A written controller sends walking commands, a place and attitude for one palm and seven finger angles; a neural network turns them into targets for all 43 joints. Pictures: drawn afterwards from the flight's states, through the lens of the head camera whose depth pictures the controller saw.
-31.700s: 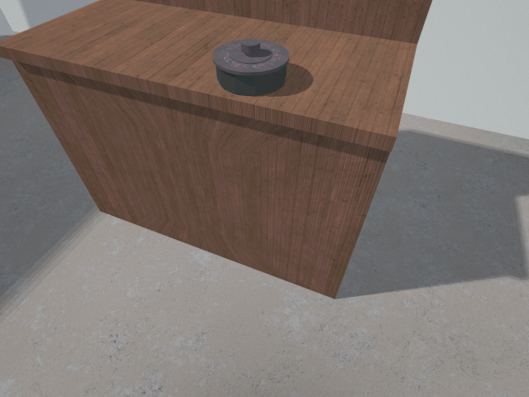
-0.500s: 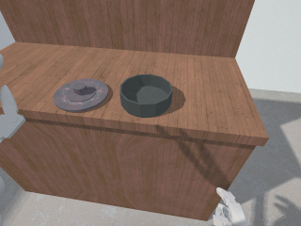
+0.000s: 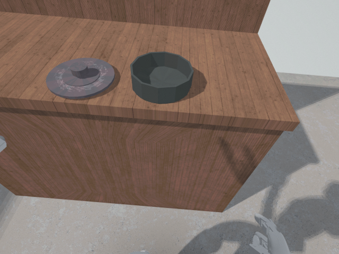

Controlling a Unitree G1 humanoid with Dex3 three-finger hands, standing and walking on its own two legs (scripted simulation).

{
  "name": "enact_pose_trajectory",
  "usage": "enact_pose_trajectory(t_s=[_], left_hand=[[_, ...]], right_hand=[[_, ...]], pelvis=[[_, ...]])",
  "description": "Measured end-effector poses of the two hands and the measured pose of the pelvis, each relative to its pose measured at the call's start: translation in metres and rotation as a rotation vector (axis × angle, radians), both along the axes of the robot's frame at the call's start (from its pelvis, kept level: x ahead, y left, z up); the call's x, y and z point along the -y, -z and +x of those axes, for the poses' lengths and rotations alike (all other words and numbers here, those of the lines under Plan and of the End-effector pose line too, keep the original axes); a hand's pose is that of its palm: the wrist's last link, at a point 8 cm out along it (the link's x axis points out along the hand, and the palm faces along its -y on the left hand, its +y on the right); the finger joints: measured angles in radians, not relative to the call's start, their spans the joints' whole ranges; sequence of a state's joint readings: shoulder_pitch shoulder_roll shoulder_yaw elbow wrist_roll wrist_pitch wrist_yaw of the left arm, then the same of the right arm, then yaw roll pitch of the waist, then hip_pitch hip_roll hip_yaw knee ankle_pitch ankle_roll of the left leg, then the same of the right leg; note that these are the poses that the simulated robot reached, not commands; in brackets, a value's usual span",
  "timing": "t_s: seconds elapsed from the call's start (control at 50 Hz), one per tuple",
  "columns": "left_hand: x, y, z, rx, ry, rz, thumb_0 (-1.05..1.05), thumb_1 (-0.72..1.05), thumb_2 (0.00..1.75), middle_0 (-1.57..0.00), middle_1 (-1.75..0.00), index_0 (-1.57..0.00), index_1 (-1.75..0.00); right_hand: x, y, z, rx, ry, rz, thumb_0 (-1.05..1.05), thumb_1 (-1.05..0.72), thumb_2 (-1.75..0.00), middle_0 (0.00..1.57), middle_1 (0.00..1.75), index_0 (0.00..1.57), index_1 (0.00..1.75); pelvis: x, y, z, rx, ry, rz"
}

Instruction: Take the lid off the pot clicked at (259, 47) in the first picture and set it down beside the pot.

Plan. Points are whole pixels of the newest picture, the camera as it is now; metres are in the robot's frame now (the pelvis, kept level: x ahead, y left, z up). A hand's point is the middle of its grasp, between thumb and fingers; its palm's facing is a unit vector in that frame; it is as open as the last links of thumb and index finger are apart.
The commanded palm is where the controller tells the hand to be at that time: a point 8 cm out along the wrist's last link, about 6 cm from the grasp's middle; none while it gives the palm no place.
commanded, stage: step back with the hand held close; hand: left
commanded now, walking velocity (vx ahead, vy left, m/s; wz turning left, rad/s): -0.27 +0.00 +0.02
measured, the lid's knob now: (79, 69) +0.56 +0.31 +0.12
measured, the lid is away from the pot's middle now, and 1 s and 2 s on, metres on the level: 0.24 0.24 0.24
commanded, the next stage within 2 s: stop stepping back and stand still in 0.52 s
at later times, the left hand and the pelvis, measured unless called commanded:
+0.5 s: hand out of the picture +0.06 +0.23 +0.31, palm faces +0.51 -0.78 -0.36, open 7.5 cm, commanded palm +0.01 +0.30 +0.30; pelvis -0.12 +0.01 -0.01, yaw +1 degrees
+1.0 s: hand out of the picture -0.08 +0.24 +0.29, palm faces +0.34 -0.78 -0.52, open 7.5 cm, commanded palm -0.11 +0.32 +0.30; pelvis -0.26 +0.05 +0.00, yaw -4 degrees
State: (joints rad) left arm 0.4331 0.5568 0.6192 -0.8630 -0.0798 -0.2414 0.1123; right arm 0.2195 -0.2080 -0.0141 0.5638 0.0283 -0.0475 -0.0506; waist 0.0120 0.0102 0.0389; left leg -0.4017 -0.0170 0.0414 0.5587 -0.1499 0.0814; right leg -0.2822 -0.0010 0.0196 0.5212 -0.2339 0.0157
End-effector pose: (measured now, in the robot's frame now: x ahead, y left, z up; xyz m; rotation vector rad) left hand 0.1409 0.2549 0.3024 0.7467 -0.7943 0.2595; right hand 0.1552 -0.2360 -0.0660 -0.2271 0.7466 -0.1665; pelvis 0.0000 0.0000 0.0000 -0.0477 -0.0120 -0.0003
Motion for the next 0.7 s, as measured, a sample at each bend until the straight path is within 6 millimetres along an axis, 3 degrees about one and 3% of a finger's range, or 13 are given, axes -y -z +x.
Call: enact_pose_trajectory(t_s=[0.14,0.34,0.4,0.5,0.6,0.62,0.7], left_hand=[[-0.016,-0.016,-0.032,0.177,-0.071,-0.117,0.01,0.88,0.9,-0.22,-0.3,-0.21,-0.3],[-0.025,0.027,-0.041,0.04,0.023,-0.206,0.01,0.88,0.9,-0.21,-0.3,-0.21,-0.3],[-0.022,0.02,-0.062,0.053,0.052,-0.158,0.02,0.88,0.9,-0.22,-0.3,-0.21,-0.3],[-0.02,-0.007,-0.119,0.165,0.05,-0.082,0.02,0.88,0.9,-0.22,-0.3,-0.21,-0.3],[-0.024,-0.021,-0.169,0.286,0.029,-0.058,0.01,0.88,0.9,-0.22,-0.3,-0.21,-0.3],[-0.026,-0.024,-0.175,0.298,0.04,-0.068,0.01,0.88,0.9,-0.22,-0.3,-0.21,-0.3],[-0.056,-0.017,-0.167,0.223,0.046,-0.196,0.01,0.88,0.9,-0.21,-0.3,-0.21,-0.3]], right_hand=[[-0.01,0.011,-0.027,0.029,0.004,0.056,0.01,-0.9,-0.9,0.2,0.3,0.2,0.3],[-0.003,0.008,-0.085,0.04,0.059,-0.032,0.01,-0.9,-0.9,0.2,0.3,0.2,0.3],[-0.007,0.005,-0.105,0.028,0.055,-0.037,0.01,-0.9,-0.9,0.2,0.3,0.2,0.3],[-0.019,0.005,-0.13,-0.004,0.026,-0.003,0.01,-0.9,-0.9,0.2,0.3,0.2,0.3],[-0.032,0.019,-0.147,0.014,-0.015,0.033,0.01,-0.9,-0.9,0.2,0.3,0.2,0.3],[-0.035,0.019,-0.154,0.009,-0.012,0.038,0.01,-0.9,-0.9,0.2,0.3,0.2,0.3],[-0.044,0.007,-0.181,0.02,0.028,0.041,0.01,-0.9,-0.9,0.2,0.3,0.2,0.3]], pelvis=[[0.001,0.002,-0.024,0.023,-0.016,-0.019],[-0.016,0.014,-0.072,0.03,0.014,-0.053],[-0.015,0.012,-0.09,0.016,-0.002,-0.071],[-0.014,0.007,-0.117,-0.034,-0.019,-0.067],[-0.02,0.015,-0.154,-0.028,0.014,-0.025],[-0.024,0.013,-0.157,-0.018,0.012,-0.025],[-0.037,0.003,-0.169,-0.005,0.034,0.028]])
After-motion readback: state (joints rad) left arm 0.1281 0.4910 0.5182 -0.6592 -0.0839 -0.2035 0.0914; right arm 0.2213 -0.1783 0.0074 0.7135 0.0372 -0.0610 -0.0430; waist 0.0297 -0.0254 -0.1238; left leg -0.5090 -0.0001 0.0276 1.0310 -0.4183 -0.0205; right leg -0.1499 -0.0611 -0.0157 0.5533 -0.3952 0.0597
